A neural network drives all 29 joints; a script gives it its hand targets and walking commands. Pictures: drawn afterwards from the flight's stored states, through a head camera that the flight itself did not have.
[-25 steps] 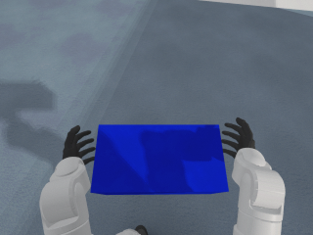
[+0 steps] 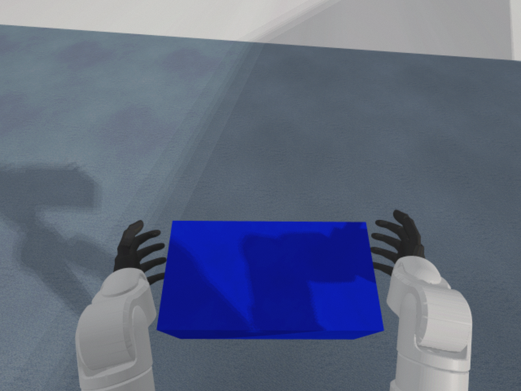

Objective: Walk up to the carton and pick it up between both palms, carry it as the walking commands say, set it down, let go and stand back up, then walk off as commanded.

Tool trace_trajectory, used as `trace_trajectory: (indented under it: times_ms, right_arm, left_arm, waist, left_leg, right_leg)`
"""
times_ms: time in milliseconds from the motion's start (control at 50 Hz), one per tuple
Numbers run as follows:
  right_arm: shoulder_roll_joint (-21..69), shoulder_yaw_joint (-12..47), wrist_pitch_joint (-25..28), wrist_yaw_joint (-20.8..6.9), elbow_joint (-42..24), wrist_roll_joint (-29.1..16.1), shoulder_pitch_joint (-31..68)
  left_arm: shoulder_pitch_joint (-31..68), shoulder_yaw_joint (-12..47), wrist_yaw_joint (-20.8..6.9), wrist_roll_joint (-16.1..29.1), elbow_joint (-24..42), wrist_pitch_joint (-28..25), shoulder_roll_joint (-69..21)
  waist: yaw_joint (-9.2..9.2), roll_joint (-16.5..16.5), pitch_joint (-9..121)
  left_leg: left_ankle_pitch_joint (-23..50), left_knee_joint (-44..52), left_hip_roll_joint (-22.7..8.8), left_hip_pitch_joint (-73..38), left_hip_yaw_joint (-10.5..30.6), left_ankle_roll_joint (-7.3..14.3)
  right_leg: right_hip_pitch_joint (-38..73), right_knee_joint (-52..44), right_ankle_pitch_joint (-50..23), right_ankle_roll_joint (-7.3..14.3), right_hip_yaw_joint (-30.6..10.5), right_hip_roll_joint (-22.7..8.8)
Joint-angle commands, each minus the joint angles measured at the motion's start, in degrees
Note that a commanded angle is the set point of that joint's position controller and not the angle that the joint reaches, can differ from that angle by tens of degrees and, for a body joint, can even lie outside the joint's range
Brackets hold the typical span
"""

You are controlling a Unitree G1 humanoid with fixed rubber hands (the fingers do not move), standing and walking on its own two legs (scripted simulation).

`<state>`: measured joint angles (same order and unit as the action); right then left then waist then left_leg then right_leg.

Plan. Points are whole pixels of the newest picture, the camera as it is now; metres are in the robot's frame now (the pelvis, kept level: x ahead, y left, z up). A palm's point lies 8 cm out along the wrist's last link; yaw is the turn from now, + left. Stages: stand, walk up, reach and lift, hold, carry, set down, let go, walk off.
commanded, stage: carry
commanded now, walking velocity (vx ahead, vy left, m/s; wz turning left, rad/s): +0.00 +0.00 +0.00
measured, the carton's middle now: (268, 283) +0.29 +0.00 +0.00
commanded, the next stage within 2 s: none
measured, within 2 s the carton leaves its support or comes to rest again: neither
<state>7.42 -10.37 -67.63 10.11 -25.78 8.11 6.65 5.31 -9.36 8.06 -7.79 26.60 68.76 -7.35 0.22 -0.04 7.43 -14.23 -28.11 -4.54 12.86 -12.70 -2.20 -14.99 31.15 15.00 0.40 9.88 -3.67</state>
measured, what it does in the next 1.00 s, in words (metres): steps on the spot: left foot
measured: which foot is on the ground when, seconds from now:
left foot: down 0.00-0.14, up 0.16-0.24, down 0.26-1.00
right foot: down 0.00-1.00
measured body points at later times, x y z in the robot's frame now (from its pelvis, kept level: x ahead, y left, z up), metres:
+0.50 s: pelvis +0.04 +0.00 -0.01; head +0.04 +0.00 +0.44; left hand +0.30 +0.18 +0.07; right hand +0.30 -0.20 +0.07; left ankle +0.01 +0.09 -0.74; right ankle -0.06 -0.09 -0.74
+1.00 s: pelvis -0.01 -0.01 -0.01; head -0.04 -0.01 +0.44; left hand +0.26 +0.17 +0.07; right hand +0.26 -0.21 +0.07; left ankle +0.01 +0.09 -0.75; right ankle -0.07 -0.09 -0.75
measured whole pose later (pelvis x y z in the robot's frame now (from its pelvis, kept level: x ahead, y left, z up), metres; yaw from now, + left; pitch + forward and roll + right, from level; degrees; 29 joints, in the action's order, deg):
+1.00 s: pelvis -0.01 -0.01 -0.01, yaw -1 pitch +3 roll +1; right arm 7.4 -11.2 -62.7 7.4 -16.6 9.9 6.1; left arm 6.0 -11.1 5.9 -9.8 17.3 64.4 -7.4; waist 0.5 0.7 8.7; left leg -14.3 -29.7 -4.0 18.0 -12.1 0.7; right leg -11.5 29.5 21.1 1.9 9.2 -1.7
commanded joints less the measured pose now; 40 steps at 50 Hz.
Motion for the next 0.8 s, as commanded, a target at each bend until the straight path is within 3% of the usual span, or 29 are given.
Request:
trace_trajectory:
  times_ms: [0, 60, 80, 100, 120, 140, 160, 180, 200, 240, 260, 280, 300, 320, 340, 380, 400, 420, 440, 460, 500, 540, 560, 580, 620, 640, 680, 740, 780]
  right_arm:
    - [52.41, 44.18, -1.19, -18.18, -2.07, -25.75, 22.57]
    - [52.26, 44.25, -0.77, -18.22, -2.31, -25.86, 21.59]
    - [52.24, 44.23, -0.63, -18.21, -2.56, -25.81, 21.06]
    - [52.07, 44.19, -0.51, -18.14, -2.93, -25.68, 20.63]
    - [51.78, 44.13, -0.43, -18.04, -3.19, -25.51, 20.37]
    - [51.62, 44.12, -0.43, -17.95, -3.08, -25.18, 19.68]
    - [50.96, 44.45, -0.53, -17.91, -3.27, -25.25, 19.96]
    - [50.65, 44.65, -0.59, -18.01, -3.32, -25.47, 20.15]
    - [50.73, 44.69, -0.56, -18.17, -3.21, -25.46, 20.02]
    - [51.00, 44.52, -0.26, -18.28, -3.40, -24.93, 20.06]
    - [50.24, 44.10, -0.21, -18.24, -3.30, -24.78, 20.39]
    - [49.76, 43.57, -0.03, -18.15, -2.18, -24.80, 19.61]
    - [49.26, 43.56, -0.08, -18.04, -2.02, -24.72, 19.62]
    - [49.00, 43.54, 0.07, -17.99, -2.14, -24.34, 19.50]
    - [49.51, 43.54, 0.35, -17.95, -2.18, -24.22, 19.61]
    - [51.35, 44.02, 0.79, -17.87, -3.40, -24.47, 20.12]
    - [51.77, 44.29, 0.89, -17.89, -3.77, -24.66, 20.26]
    - [52.36, 44.68, 0.98, -18.01, -4.17, -25.00, 20.61]
    - [52.72, 44.97, 1.01, -18.12, -4.42, -25.31, 21.09]
    - [52.73, 45.11, 0.99, -18.18, -4.62, -25.50, 21.48]
    - [51.91, 45.18, 0.73, -18.22, -4.47, -25.68, 20.92]
    - [50.39, 44.57, 0.49, -18.24, -2.86, -25.27, 19.94]
    - [48.68, 42.86, 0.78, -18.29, 0.22, -24.00, 19.57]
    - [48.06, 41.89, 1.30, -18.36, 1.61, -23.23, 19.72]
    - [50.71, 44.01, 1.49, -18.31, -1.99, -24.48, 20.74]
    - [50.85, 44.16, 1.37, -18.27, -1.93, -24.50, 20.69]
    - [50.55, 44.19, 1.14, -18.24, -1.97, -24.57, 21.25]
    - [49.75, 43.39, 0.89, -18.15, -0.57, -24.24, 21.21]
    - [48.97, 42.49, 1.09, -18.18, 0.86, -23.64, 21.36]
  left_arm:
    - [24.35, 42.23, -16.27, 24.97, 4.09, -0.32, -49.84]
    - [23.85, 42.75, -16.18, 24.95, 4.76, -0.61, -49.61]
    - [24.18, 42.89, -16.20, 25.07, 5.11, -0.67, -49.80]
    - [24.36, 42.98, -16.26, 25.28, 5.43, -0.70, -50.01]
    - [24.13, 42.99, -16.32, 25.51, 5.49, -0.68, -50.13]
    - [23.75, 43.11, -16.41, 25.61, 5.28, -0.69, -50.21]
    - [22.21, 43.00, -16.38, 25.32, 4.82, -0.67, -50.06]
    - [21.23, 42.73, -16.23, 24.82, 4.84, -0.70, -49.62]
    - [21.23, 42.64, -16.22, 24.49, 4.95, -0.82, -49.37]
    - [22.75, 43.35, -16.31, 24.61, 5.70, -1.12, -49.23]
    - [22.89, 43.31, -16.26, 24.25, 5.61, -1.09, -48.92]
    - [24.16, 43.65, -16.29, 24.25, 6.30, -0.92, -48.24]
    - [23.67, 43.14, -16.30, 24.08, 5.49, -0.63, -47.76]
    - [23.60, 43.26, -16.35, 24.33, 4.98, -0.55, -47.83]
    - [24.07, 43.39, -16.43, 24.85, 4.65, -0.71, -48.50]
    - [24.15, 43.89, -16.65, 25.84, 4.97, -1.22, -50.28]
    - [23.81, 43.81, -16.68, 26.06, 4.72, -1.48, -50.92]
    - [23.93, 44.03, -16.68, 26.20, 4.94, -1.71, -51.43]
    - [24.11, 44.18, -16.64, 26.12, 5.39, -1.88, -51.50]
    - [24.16, 44.17, -16.53, 25.92, 6.02, -1.98, -51.14]
    - [22.93, 43.98, -16.16, 25.28, 6.60, -1.80, -49.99]
    - [21.71, 43.12, -15.81, 24.15, 4.97, -1.50, -48.72]
    - [21.46, 41.27, -15.83, 22.83, 1.65, -1.77, -47.06]
    - [22.03, 40.28, -16.04, 22.31, 0.02, -2.25, -46.56]
    - [23.28, 42.08, -16.37, 24.16, 3.01, -2.44, -49.49]
    - [23.24, 42.15, -16.37, 24.25, 2.76, -2.37, -49.73]
    - [23.67, 42.30, -16.29, 24.20, 2.97, -2.20, -49.29]
    - [24.10, 41.75, -16.17, 23.63, 2.47, -1.91, -47.94]
    - [24.36, 40.69, -16.20, 22.90, 0.81, -2.09, -47.27]
  waist:
    - [0.10, 1.88, 14.05]
    - [0.16, -3.82, 14.26]
    - [0.15, -3.49, 13.80]
    - [0.25, -1.15, 13.28]
    - [0.36, 2.72, 12.85]
    - [0.64, 8.90, 11.72]
    - [1.87, 11.66, 10.83]
    - [2.14, 9.89, 11.15]
    - [1.58, 8.13, 11.73]
    - [0.03, 5.65, 13.73]
    - [0.08, 1.58, 14.92]
    - [0.53, -6.50, 15.10]
    - [0.65, -9.72, 14.61]
    - [0.71, -9.28, 13.76]
    - [0.74, -7.25, 14.02]
    - [0.49, 0.06, 15.84]
    - [0.37, 3.15, 15.69]
    - [0.10, 4.84, 15.03]
    - [-0.05, 5.31, 14.27]
    - [-0.14, 4.25, 14.07]
    - [-0.08, -1.68, 15.69]
    - [0.38, -5.15, 15.85]
    - [0.55, -4.37, 15.09]
    - [0.45, -2.56, 14.39]
    - [0.21, 3.18, 13.82]
    - [0.04, 4.38, 13.63]
    - [-0.15, 3.36, 12.81]
    - [0.04, 0.57, 12.34]
    - [0.14, 0.60, 11.94]
  left_leg:
    - [34.35, 2.05, -1.79, -6.43, 0.65, -0.24]
    - [54.91, -3.41, -5.08, -14.08, 2.22, 1.73]
    - [54.70, -5.86, -4.69, -12.73, 1.70, 1.83]
    - [47.63, -8.76, -3.42, -7.65, 0.96, 1.40]
    - [31.17, -10.05, -1.17, 0.52, -0.16, 0.42]
    - [0.67, -8.93, 2.63, 12.36, -1.87, -0.75]
    - [-11.24, -7.07, 4.32, 19.61, -1.52, -1.00]
    - [-10.67, -5.01, 4.11, 18.90, -0.36, -0.46]
    - [-3.99, -0.46, 3.48, 13.50, 0.49, 0.08]
    - [19.91, 7.41, -0.42, -1.97, 2.50, 1.29]
    - [40.14, 4.98, -5.89, -9.33, 7.65, 3.59]
    - [59.09, -0.41, -11.44, -13.51, 11.39, 6.11]
    - [65.07, -2.16, -13.29, -14.98, 11.95, 7.72]
    - [65.87, -3.41, -12.59, -13.85, 10.69, 7.54]
    - [62.65, -4.93, -10.95, -11.32, 9.07, 6.45]
    - [42.44, -9.08, -6.37, -3.31, 6.08, 3.75]
    - [29.77, -8.81, -4.38, 0.01, 5.00, 2.73]
    - [21.24, -6.31, -2.89, 1.04, 3.98, 2.24]
    - [18.20, -3.33, -1.93, 0.38, 3.03, 2.01]
    - [21.81, -1.74, -2.20, -1.91, 3.06, 2.13]
    - [43.51, -2.69, -6.54, -8.11, 6.83, 3.90]
    - [53.44, -3.53, -9.35, -9.49, 8.81, 5.51]
    - [50.94, -4.42, -8.92, -8.23, 8.41, 5.39]
    - [43.70, -5.35, -7.82, -5.70, 7.79, 4.70]
    - [21.02, -6.17, -4.82, 0.61, 5.98, 2.94]
    - [14.91, -5.40, -4.06, 1.28, 5.54, 2.56]
    - [16.99, -3.67, -4.21, -0.80, 5.66, 2.73]
    - [25.85, -2.55, -5.80, -2.42, 6.99, 3.53]
    - [23.57, -1.84, -6.00, -1.97, 7.40, 3.44]
  right_leg:
    - [9.47, 3.10, -48.08, 0.28, -2.78, -4.67]
    - [2.71, -1.58, -29.97, -1.15, 0.33, -0.42]
    - [4.16, -4.58, -30.73, -1.05, 0.28, -0.13]
    - [8.67, -6.40, -38.33, -0.34, -1.37, -1.44]
    - [15.64, -5.63, -53.12, 1.08, -4.10, -4.21]
    - [24.78, -3.75, -71.32, 3.69, -8.42, -8.69]
    - [30.65, -2.56, -80.29, 5.82, -10.12, -11.41]
    - [29.96, -2.30, -77.29, 6.28, -10.01, -12.34]
    - [25.47, -2.00, -67.96, 5.35, -7.81, -11.27]
    - [13.60, 1.54, -40.02, 1.69, -3.28, -7.26]
    - [6.77, 3.31, -19.34, 0.15, -3.01, -4.98]
    - [0.50, 3.19, -4.23, -0.97, -2.72, -2.73]
    - [-1.89, 0.23, 2.89, -1.21, -3.03, -1.76]
    - [-1.21, -2.32, 0.99, -1.21, -3.12, -1.72]
    - [1.83, -4.49, -7.34, -1.16, -3.74, -2.21]
    - [10.02, -0.91, -38.23, 0.14, -6.16, -5.60]
    - [12.00, 0.25, -49.18, 1.03, -6.81, -7.37]
    - [12.24, 0.72, -53.08, 1.52, -6.46, -8.10]
    - [11.64, 1.27, -52.16, 1.60, -5.71, -7.91]
    - [9.90, 2.50, -46.74, 1.40, -4.81, -7.04]
    - [4.57, 4.46, -25.00, 0.07, -3.89, -4.27]
    - [2.99, -0.04, -9.81, -0.63, -4.11, -2.35]
    - [4.00, -3.04, -12.02, -0.60, -4.56, -2.58]
    - [6.11, -3.69, -20.25, -0.17, -5.44, -3.74]
    - [10.67, -2.07, -41.54, 1.38, -7.66, -7.71]
    - [10.74, -1.31, -45.44, 1.92, -7.84, -8.78]
    - [7.72, -0.30, -41.51, 1.84, -7.14, -8.05]
    - [5.58, -1.26, -27.08, 0.88, -6.29, -5.84]
    - [5.40, -2.42, -23.49, 0.96, -6.78, -5.79]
